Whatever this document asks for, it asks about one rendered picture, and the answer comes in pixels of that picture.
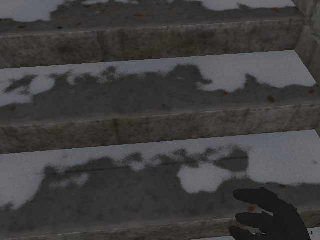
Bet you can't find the robot right hand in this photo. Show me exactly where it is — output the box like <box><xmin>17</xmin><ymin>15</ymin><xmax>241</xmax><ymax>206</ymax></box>
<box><xmin>229</xmin><ymin>187</ymin><xmax>313</xmax><ymax>240</ymax></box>

